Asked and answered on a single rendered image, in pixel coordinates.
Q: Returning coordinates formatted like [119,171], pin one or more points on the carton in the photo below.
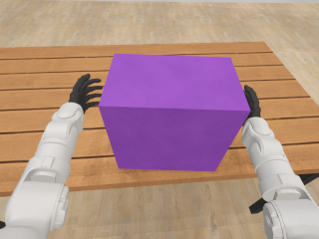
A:
[168,112]

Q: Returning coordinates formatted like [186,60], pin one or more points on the right robot hand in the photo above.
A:
[253,103]

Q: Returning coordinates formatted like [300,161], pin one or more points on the table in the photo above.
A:
[36,81]

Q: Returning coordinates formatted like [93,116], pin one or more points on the robot left upper arm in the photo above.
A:
[37,209]

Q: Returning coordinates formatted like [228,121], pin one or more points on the left robot hand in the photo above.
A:
[79,94]

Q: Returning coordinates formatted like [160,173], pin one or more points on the robot right upper arm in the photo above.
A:
[291,219]

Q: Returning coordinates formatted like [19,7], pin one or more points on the robot left forearm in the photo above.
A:
[51,162]

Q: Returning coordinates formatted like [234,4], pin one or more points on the robot right forearm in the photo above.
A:
[277,180]

